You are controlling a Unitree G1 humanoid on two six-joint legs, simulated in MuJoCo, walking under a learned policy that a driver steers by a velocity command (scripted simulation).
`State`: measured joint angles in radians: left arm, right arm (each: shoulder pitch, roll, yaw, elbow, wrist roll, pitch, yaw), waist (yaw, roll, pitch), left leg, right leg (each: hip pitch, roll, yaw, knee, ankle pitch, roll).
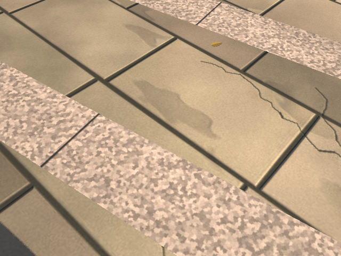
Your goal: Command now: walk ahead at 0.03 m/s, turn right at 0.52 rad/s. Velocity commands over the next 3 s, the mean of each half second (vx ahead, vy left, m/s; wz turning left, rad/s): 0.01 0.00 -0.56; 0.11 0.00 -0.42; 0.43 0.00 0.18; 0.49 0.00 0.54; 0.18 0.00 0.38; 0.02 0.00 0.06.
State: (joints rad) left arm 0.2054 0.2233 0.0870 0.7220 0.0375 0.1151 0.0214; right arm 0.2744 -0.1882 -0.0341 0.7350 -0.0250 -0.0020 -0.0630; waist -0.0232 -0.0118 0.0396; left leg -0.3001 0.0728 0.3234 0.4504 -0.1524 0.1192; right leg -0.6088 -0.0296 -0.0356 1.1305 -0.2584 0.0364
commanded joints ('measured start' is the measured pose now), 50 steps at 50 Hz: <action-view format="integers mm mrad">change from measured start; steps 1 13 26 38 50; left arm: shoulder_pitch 8 137 13 -33 -68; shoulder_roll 79 61 177 106 50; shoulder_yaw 20 12 23 7 -37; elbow -85 -103 -211 -191 -160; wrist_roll -1 -13 7 -4 -14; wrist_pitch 3 -43 -78 -53 -101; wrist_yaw -17 -52 -17 -29 -78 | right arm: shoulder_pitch -28 -49 -175 -80 78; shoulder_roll -139 -160 -97 -124 -196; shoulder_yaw -34 -56 -17 -20 -60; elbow -105 -114 -188 -186 -34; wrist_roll -6 -13 10 -8 1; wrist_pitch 11 82 68 9 -26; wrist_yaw -6 22 44 -2 57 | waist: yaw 11 53 64 19 -21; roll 126 10 -118 110 151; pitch -59 -90 -76 -114 -20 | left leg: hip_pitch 120 78 -199 197 25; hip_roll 281 227 -92 173 154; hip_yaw -255 -91 -305 -535 -431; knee -246 68 327 -141 -281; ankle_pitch -250 -419 -337 -59 -366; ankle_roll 63 -63 -150 120 89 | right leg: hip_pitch -12 436 423 -92 292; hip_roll -19 7 -128 106 91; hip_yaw -8 -105 347 140 -57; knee -74 -826 -759 47 -577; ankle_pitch -44 118 147 -128 -108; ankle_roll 7 -84 -249 20 -84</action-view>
